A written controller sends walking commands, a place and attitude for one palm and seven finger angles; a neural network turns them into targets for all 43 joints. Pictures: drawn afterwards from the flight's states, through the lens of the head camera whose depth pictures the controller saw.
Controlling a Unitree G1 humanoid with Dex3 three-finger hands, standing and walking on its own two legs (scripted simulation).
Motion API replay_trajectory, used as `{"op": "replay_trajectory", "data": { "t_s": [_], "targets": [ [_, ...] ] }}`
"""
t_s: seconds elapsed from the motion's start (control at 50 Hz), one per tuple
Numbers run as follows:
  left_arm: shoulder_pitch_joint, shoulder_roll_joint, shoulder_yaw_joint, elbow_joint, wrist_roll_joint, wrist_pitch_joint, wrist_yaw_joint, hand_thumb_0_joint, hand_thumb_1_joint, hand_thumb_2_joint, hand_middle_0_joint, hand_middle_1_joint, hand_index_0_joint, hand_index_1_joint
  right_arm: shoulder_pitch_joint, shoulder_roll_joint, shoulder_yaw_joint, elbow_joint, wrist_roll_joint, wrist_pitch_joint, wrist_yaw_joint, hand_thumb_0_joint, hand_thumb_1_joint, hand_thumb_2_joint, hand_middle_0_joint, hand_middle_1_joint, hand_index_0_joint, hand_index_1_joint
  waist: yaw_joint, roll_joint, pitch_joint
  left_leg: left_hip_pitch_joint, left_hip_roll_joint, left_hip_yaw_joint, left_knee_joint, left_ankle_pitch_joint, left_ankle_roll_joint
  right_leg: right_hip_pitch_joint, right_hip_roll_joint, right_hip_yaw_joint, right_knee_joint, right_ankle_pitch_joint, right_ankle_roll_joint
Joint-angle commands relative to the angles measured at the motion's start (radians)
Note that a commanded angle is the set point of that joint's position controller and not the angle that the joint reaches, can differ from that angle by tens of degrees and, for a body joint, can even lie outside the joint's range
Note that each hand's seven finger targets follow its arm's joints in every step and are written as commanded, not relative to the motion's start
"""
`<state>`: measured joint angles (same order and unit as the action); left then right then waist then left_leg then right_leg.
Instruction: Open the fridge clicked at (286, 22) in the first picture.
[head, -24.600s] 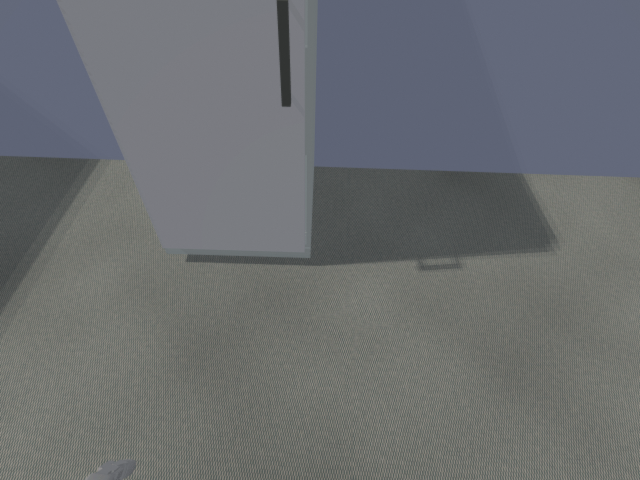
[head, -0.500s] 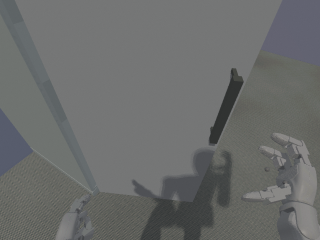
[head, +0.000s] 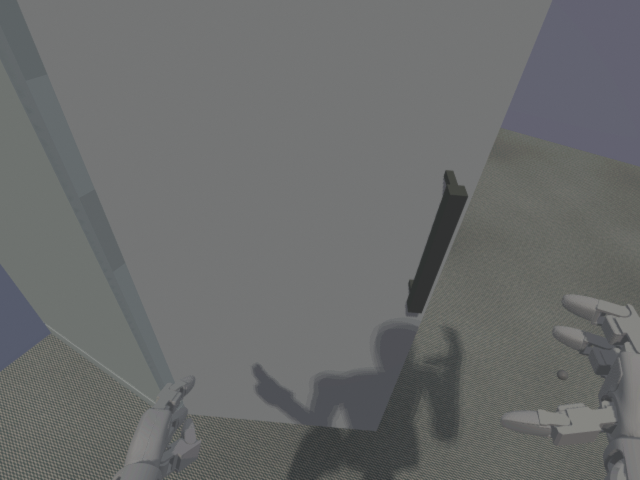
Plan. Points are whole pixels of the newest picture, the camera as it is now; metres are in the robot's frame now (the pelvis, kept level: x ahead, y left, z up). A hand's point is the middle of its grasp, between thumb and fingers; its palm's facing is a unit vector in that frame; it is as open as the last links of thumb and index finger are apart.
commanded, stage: draw the hand back to the body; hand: right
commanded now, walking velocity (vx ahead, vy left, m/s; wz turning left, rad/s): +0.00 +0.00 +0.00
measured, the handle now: (430, 247) +0.42 -0.17 +0.09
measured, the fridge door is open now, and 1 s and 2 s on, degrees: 64 64 64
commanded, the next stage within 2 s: step back with the hand held close in 0.96 s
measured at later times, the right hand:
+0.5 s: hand (610, 355) +0.20 -0.28 +0.16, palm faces +0.43 +0.82 -0.38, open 9.6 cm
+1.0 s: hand (626, 355) +0.20 -0.29 +0.16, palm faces +0.47 +0.81 -0.36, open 7.4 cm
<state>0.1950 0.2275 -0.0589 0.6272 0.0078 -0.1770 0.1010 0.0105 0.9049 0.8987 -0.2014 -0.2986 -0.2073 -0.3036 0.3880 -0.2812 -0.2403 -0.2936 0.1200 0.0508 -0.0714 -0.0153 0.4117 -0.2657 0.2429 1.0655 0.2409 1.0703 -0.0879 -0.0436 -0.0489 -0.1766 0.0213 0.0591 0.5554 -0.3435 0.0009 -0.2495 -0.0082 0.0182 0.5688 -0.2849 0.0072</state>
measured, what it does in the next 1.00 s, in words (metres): stands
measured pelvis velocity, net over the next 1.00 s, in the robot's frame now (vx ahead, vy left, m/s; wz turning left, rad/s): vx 0.00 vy -0.02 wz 0.02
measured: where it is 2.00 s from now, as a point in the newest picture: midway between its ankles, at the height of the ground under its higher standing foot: outside the picture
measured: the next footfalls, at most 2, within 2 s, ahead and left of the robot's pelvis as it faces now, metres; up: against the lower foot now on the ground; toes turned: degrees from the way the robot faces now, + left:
none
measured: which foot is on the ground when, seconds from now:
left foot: down 0.00-1.00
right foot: down 0.00-1.00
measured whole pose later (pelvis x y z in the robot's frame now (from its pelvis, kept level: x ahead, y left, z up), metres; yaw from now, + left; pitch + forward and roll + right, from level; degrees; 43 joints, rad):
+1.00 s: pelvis +0.00 -0.02 +0.01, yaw +1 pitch -5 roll +0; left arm 0.19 0.21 -0.03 0.65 0.02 -0.12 0.08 0.01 0.91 0.90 -0.20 -0.30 -0.21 -0.30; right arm 0.41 -0.34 -0.35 -0.34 0.07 -0.04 -0.09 0.01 -0.89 -0.90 0.21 0.30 0.20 0.31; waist -0.09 -0.03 0.03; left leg -0.02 0.03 0.03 0.36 -0.25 -0.02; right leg -0.09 0.00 -0.01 0.40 -0.21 -0.01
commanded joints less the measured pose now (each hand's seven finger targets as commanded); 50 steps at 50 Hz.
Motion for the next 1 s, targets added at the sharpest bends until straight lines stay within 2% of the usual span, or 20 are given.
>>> {"op": "replay_trajectory", "data": {
  "t_s": [0.0, 0.06, 0.14, 0.2, 0.22, 0.28, 0.34, 0.42, 0.48, 0.56, 0.58, 0.62, 0.64, 0.66, 0.68, 0.74, 0.78, 0.84, 0.9, 0.98],
  "targets": [
    [-0.118, 0.104, 0.04, -0.152, 0.011, -0.04, 0.013, 0.0, 0.9, 0.9, -0.2, -0.3, -0.2, -0.3, -0.155, -0.2, -0.079, -0.235, -0.044, -0.107, -0.035, 0.0, 0.115, -0.41, 0.235, 0.895, 0.235, 0.895, 0.022, 0.041, -0.002, -0.028, -0.01, -0.025, -0.174, 0.22, 0.003, 0.118, 0.014, -0.02, -0.126, 0.177, -0.047],
    [-0.121, 0.1, 0.041, -0.146, 0.009, -0.036, 0.015, 0.0, 0.9, 0.9, -0.2, -0.3, -0.2, -0.3, -0.153, -0.2, -0.089, -0.212, -0.052, -0.127, -0.043, 0.0, 0.006, -0.462, 0.231, 0.831, 0.231, 0.831, 0.021, 0.02, 0.023, -0.013, -0.01, -0.021, -0.19, 0.152, 0.005, 0.13, 0.009, -0.016, -0.16, 0.135, -0.043],
    [-0.129, 0.105, 0.048, -0.139, 0.013, -0.03, 0.013, 0.0, 0.9, 0.9, -0.2, -0.3, -0.2, -0.3, -0.134, -0.226, -0.128, -0.22, -0.058, -0.153, -0.048, 0.0, -0.139, -0.533, 0.226, 0.746, 0.226, 0.746, 0.007, 0.012, -0.009, 0.029, -0.011, -0.023, -0.211, 0.196, 0.006, 0.165, 0.012, -0.023, -0.185, 0.178, -0.042],
    [-0.128, 0.104, 0.05, -0.135, 0.016, -0.034, 0.007, 0.0, 0.9, 0.9, -0.2, -0.3, -0.2, -0.3, -0.098, -0.232, -0.145, -0.249, -0.063, -0.168, -0.05, 0.0, -0.248, -0.585, 0.223, 0.683, 0.223, 0.683, 0.0, -0.035, -0.034, 0.063, -0.012, -0.02, -0.212, 0.236, 0.01, 0.185, 0.011, -0.021, -0.196, 0.222, -0.037],
    [-0.129, 0.098, 0.053, -0.139, 0.015, -0.034, 0.005, 0.0, 0.9, 0.9, -0.2, -0.3, -0.2, -0.3, -0.075, -0.216, -0.134, -0.238, -0.059, -0.167, -0.048, 0.0, -0.284, -0.603, 0.221, 0.661, 0.221, 0.661, 0.003, -0.013, -0.013, 0.066, -0.009, -0.018, -0.204, 0.231, 0.009, 0.174, 0.005, -0.021, -0.197, 0.217, -0.038],
    [-0.129, 0.107, 0.062, -0.132, 0.015, -0.024, 0.002, 0.0, 0.9, 0.9, -0.2, -0.3, -0.2, -0.3, -0.059, -0.241, -0.171, -0.221, -0.057, -0.168, -0.046, 0.0, -0.393, -0.655, 0.218, 0.598, 0.218, 0.598, 0.001, 0.027, 0.006, 0.069, -0.015, -0.018, -0.226, 0.236, 0.009, 0.17, 0.002, -0.024, -0.206, 0.222, -0.038],
    [-0.13, 0.105, 0.062, -0.131, 0.016, -0.018, -0.001, 0.0, 0.9, 0.9, -0.2, -0.3, -0.2, -0.3, -0.088, -0.255, -0.192, -0.253, -0.06, -0.179, -0.045, 0.0, -0.501, -0.707, 0.214, 0.534, 0.214, 0.534, -0.001, -0.026, 0.001, 0.072, -0.017, -0.021, -0.232, 0.254, 0.01, 0.184, 0.007, -0.028, -0.213, 0.236, -0.034],
    [-0.127, 0.102, 0.069, -0.133, 0.015, -0.019, -0.005, 0.0, 0.9, 0.9, -0.2, -0.3, -0.2, -0.3, -0.067, -0.252, -0.203, -0.264, -0.057, -0.182, -0.045, 0.0, -0.646, -0.777, 0.209, 0.449, 0.209, 0.449, 0.001, -0.028, -0.01, 0.087, -0.014, -0.019, -0.225, 0.264, 0.011, 0.192, 0.001, -0.028, -0.213, 0.252, -0.033],
    [-0.129, 0.107, 0.073, -0.13, 0.014, -0.013, -0.005, 0.0, 0.9, 0.9, -0.2, -0.3, -0.2, -0.3, -0.06, -0.255, -0.218, -0.235, -0.051, -0.177, -0.042, 0.0, -0.755, -0.83, 0.205, 0.385, 0.205, 0.385, -0.001, 0.011, 0.017, 0.079, -0.018, -0.014, -0.239, 0.25, 0.01, 0.181, 0.0, -0.028, -0.221, 0.24, -0.033],
    [-0.127, 0.103, 0.073, -0.128, 0.013, -0.008, -0.006, 0.0, 0.9, 0.9, -0.2, -0.3, -0.2, -0.3, -0.084, -0.27, -0.243, -0.255, -0.05, -0.182, -0.044, 0.0, -0.9, -0.9, 0.2, 0.3, 0.2, 0.3, -0.001, -0.026, -0.003, 0.09, -0.016, -0.018, -0.234, 0.255, 0.011, 0.194, 0.003, -0.028, -0.222, 0.246, -0.032],
    [-0.129, 0.107, 0.075, -0.126, 0.014, -0.009, -0.006, 0.0, 0.9, 0.9, -0.2, -0.3, -0.2, -0.3, -0.065, -0.257, -0.231, -0.234, -0.05, -0.178, -0.04, 0.0, -0.9, -0.9, 0.2, 0.3, 0.2, 0.3, -0.002, 0.003, 0.007, 0.087, -0.018, -0.016, -0.241, 0.26, 0.011, 0.189, 0.002, -0.028, -0.222, 0.25, -0.033],
    [-0.128, 0.103, 0.073, -0.129, 0.012, -0.004, -0.009, 0.0, 0.9, 0.9, -0.2, -0.3, -0.2, -0.3, -0.076, -0.234, -0.205, -0.238, -0.049, -0.172, -0.037, 0.0, -0.9, -0.9, 0.2, 0.3, 0.2, 0.3, 0.005, -0.014, 0.021, 0.08, -0.016, -0.015, -0.237, 0.26, 0.009, 0.19, -0.001, -0.028, -0.224, 0.251, -0.032],
    [-0.128, 0.11, 0.073, -0.127, 0.014, -0.002, -0.008, 0.0, 0.9, 0.9, -0.2, -0.3, -0.2, -0.3, -0.102, -0.251, -0.216, -0.243, -0.05, -0.171, -0.038, 0.0, -0.9, -0.9, 0.2, 0.3, 0.2, 0.3, 0.004, 0.003, 0.022, 0.069, -0.021, -0.017, -0.251, 0.251, 0.008, 0.195, 0.005, -0.026, -0.229, 0.239, -0.032],
    [-0.128, 0.106, 0.075, -0.13, 0.012, -0.002, -0.009, 0.0, 0.9, 0.9, -0.2, -0.3, -0.2, -0.3, -0.105, -0.24, -0.204, -0.258, -0.053, -0.172, -0.038, 0.0, -0.9, -0.9, 0.2, 0.3, 0.2, 0.3, 0.008, -0.021, 0.009, 0.076, -0.019, -0.018, -0.24, 0.239, 0.01, 0.201, -0.001, -0.024, -0.23, 0.236, -0.031],
    [-0.13, 0.11, 0.074, -0.129, 0.014, -0.004, -0.008, 0.0, 0.9, 0.9, -0.2, -0.3, -0.2, -0.3, -0.099, -0.248, -0.208, -0.252, -0.053, -0.17, -0.038, 0.0, -0.9, -0.9, 0.2, 0.3, 0.2, 0.3, 0.005, 0.006, 0.017, 0.077, -0.021, -0.015, -0.247, 0.241, 0.011, 0.196, 0.0, -0.021, -0.231, 0.237, -0.032],
    [-0.127, 0.109, 0.074, -0.129, 0.018, -0.003, -0.007, 0.0, 0.9, 0.9, -0.2, -0.3, -0.2, -0.3, -0.11, -0.267, -0.227, -0.278, -0.056, -0.171, -0.043, 0.0, -0.9, -0.9, 0.2, 0.3, 0.2, 0.3, 0.0, -0.015, -0.017, 0.093, -0.02, -0.017, -0.242, 0.274, 0.012, 0.208, 0.008, -0.023, -0.227, 0.263, -0.032],
    [-0.131, 0.109, 0.074, -0.13, 0.017, -0.001, -0.008, 0.0, 0.9, 0.9, -0.2, -0.3, -0.2, -0.3, -0.082, -0.264, -0.228, -0.258, -0.052, -0.164, -0.042, 0.0, -0.9, -0.9, 0.2, 0.3, 0.2, 0.3, -0.002, -0.005, -0.001, 0.097, -0.018, -0.018, -0.248, 0.272, 0.013, 0.197, 0.005, -0.025, -0.225, 0.261, -0.033],
    [-0.133, 0.106, 0.072, -0.128, 0.019, 0.001, -0.008, 0.0, 0.9, 0.9, -0.2, -0.3, -0.2, -0.3, -0.109, -0.274, -0.236, -0.281, -0.056, -0.166, -0.044, 0.0, -0.9, -0.9, 0.2, 0.3, 0.2, 0.3, -0.002, -0.042, -0.011, 0.096, -0.019, -0.02, -0.248, 0.281, 0.014, 0.207, 0.008, -0.025, -0.226, 0.269, -0.029],
    [-0.133, 0.105, 0.071, -0.129, 0.017, 0.005, -0.008, 0.0, 0.9, 0.9, -0.2, -0.3, -0.2, -0.3, -0.094, -0.262, -0.23, -0.255, -0.051, -0.158, -0.042, 0.0, -0.9, -0.9, 0.2, 0.3, 0.2, 0.3, 0.0, -0.008, 0.012, 0.088, -0.02, -0.017, -0.258, 0.26, 0.011, 0.197, 0.005, -0.024, -0.232, 0.251, -0.03],
    [-0.135, 0.106, 0.073, -0.13, 0.017, 0.006, -0.008, 0.0, 0.9, 0.9, -0.2, -0.3, -0.2, -0.3, -0.096, -0.254, -0.217, -0.264, -0.054, -0.157, -0.04, 0.0, -0.9, -0.9, 0.2, 0.3, 0.2, 0.3, 0.002, -0.017, 0.008, 0.094, -0.021, -0.016, -0.257, 0.252, 0.014, 0.2, 0.002, -0.022, -0.232, 0.25, -0.029]
  ]
}}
